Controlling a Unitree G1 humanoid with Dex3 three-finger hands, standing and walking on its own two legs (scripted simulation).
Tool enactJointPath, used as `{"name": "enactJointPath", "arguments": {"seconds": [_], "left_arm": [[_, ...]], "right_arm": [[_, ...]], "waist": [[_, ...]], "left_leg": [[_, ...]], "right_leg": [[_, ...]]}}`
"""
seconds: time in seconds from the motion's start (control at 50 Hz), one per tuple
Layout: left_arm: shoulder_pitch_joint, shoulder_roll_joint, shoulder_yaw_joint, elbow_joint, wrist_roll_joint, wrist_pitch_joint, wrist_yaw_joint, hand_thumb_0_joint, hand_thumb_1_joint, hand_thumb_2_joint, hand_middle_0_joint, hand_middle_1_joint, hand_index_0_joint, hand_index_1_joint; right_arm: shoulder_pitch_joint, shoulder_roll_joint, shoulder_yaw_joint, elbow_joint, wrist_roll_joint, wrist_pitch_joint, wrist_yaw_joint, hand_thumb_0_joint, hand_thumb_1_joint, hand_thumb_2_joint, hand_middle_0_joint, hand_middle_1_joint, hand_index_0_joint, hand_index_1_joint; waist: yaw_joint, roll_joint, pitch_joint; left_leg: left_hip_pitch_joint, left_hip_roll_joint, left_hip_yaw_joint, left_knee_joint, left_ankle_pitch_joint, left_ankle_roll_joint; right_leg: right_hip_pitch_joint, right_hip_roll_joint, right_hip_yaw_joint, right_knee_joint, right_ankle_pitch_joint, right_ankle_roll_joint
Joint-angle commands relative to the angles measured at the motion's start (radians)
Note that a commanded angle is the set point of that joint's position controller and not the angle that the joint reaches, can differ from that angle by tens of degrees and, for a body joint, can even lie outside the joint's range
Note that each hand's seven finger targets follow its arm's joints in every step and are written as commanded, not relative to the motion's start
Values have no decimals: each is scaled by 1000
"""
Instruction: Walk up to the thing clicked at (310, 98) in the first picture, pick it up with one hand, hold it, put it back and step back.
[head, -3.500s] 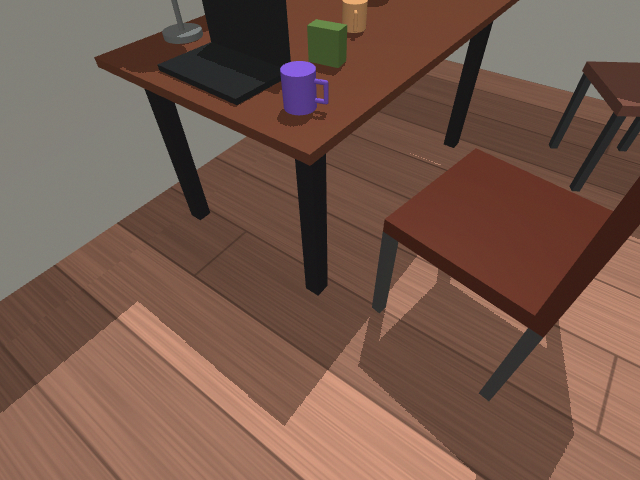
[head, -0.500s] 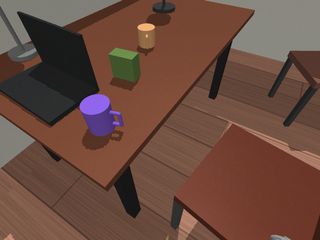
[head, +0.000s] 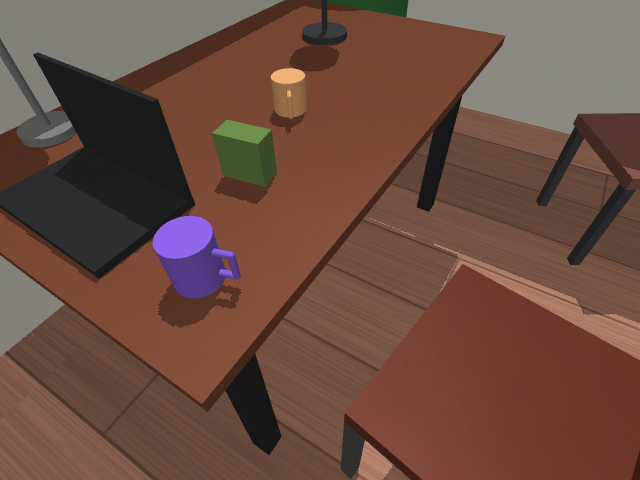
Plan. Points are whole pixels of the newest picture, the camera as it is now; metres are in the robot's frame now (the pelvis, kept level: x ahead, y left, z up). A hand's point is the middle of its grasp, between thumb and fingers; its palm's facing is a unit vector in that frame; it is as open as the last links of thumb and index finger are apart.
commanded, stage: walk up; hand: left
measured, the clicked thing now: (201, 259) +0.45 +0.21 +0.01
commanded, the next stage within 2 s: stand in 0.76 s
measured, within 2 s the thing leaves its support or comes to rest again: neither
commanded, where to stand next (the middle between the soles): +0.04 +0.01 m, yaw +2 degrees
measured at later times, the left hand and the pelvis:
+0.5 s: hand out of the picture +0.09 +0.27 -0.16, palm faces -0.04 -0.94 -0.34, open 7.3 cm; pelvis +0.01 +0.01 +0.00, yaw +0 degrees
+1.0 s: hand out of the picture +0.08 +0.26 -0.16, palm faces -0.02 -0.94 -0.33, open 7.3 cm; pelvis +0.01 +0.01 +0.00, yaw +0 degrees
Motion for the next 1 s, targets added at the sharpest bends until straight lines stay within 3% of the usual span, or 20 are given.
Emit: {"name": "enactJointPath", "arguments": {"seconds": [0.0,0.02,0.08,0.18,0.26,0.36,0.52,0.72,0.74,0.78,0.84,0.94,0.98], "left_arm": [[-54,224,44,-44,3,-15,15,0,900,900,-200,-300,-200,-300],[-48,225,43,-39,3,-14,14,0,900,900,-200,-300,-200,-300],[-64,220,42,-33,8,-9,11,0,900,900,-200,-300,-200,-300],[-63,213,42,-27,11,-10,6,0,900,900,-200,-300,-200,-300],[-72,212,43,-26,12,-8,5,0,900,900,-200,-300,-200,-300],[-63,210,43,-21,11,-9,6,0,900,900,-200,-300,-200,-300],[-58,209,43,-21,11,-9,10,0,900,900,-200,-300,-200,-300],[-42,209,43,-20,11,-7,14,0,900,900,-200,-300,-200,-300],[-19,205,40,-32,11,-9,14,0,900,900,-200,-300,-200,-300],[-15,207,40,-30,11,-9,14,0,900,900,-200,-300,-200,-300],[-21,211,42,-41,12,-11,14,0,900,900,-200,-300,-200,-300],[-2,204,42,-49,13,-9,10,0,900,900,-200,-300,-200,-300],[-14,211,45,-58,12,-8,10,0,900,900,-200,-300,-200,-300]], "right_arm": [[-64,-205,-38,-42,-1,-28,-12,0,-900,-900,200,300,200,300],[-69,-205,-37,-38,-1,-29,-13,0,-900,-900,200,300,200,300],[-69,-208,-38,-34,-5,-30,-14,0,-900,-900,200,300,200,300],[-64,-209,-38,-33,-6,-36,-13,0,-900,-900,200,300,200,300],[-55,-211,-40,-32,-9,-37,-15,0,-900,-900,200,300,200,300],[-44,-206,-41,-33,-6,-40,-16,0,-900,-900,200,300,200,300],[-32,-202,-45,-30,-4,-34,-17,0,-900,-900,200,300,200,300],[-53,-197,-46,-35,-7,-27,-17,0,-900,-900,200,300,200,300],[-38,-200,-45,-40,-7,-30,-20,0,-900,-900,200,300,200,300],[-50,-203,-44,-41,-5,-32,-20,0,-900,-900,200,300,200,300],[-54,-196,-43,-47,-5,-34,-19,0,-900,-900,200,300,200,300],[-53,-204,-44,-50,-4,-34,-17,0,-900,-900,200,300,200,300],[-44,-199,-43,-52,-6,-36,-18,0,-900,-900,200,300,200,300]], "waist": [[-1,18,-102],[4,22,-98],[-3,31,-69],[-5,35,-99],[-9,29,-109],[-9,11,-139],[-14,-3,-148],[-8,9,-127],[-6,-3,-127],[-6,1,-96],[-8,-8,-104],[-6,8,-81],[-9,-1,-90]], "left_leg": [[132,93,-106,-77,105,28],[138,97,-109,-84,104,28],[94,98,-124,-125,-24,25],[91,99,-134,-143,-30,24],[97,102,-139,-149,-29,24],[140,99,-122,-116,89,27],[162,95,-116,-100,157,29],[174,93,-109,-96,173,29],[184,101,-113,-94,201,27],[177,98,-118,-105,157,24],[188,103,-118,-101,197,27],[171,95,-123,-127,70,22],[165,96,-121,-126,108,21]], "right_leg": [[-74,-118,70,-116,162,-38],[-74,-117,71,-114,158,-38],[-78,-105,68,-129,94,-39],[-43,-104,67,-135,107,-38],[-41,-103,63,-131,106,-37],[-37,-110,60,-131,151,-33],[-27,-115,51,-133,183,-27],[-44,-115,45,-142,196,-22],[-47,-133,58,-144,210,-24],[-70,-131,57,-153,166,-23],[-63,-134,59,-150,187,-24],[-81,-127,57,-158,108,-27],[-71,-129,60,-152,122,-30]]}}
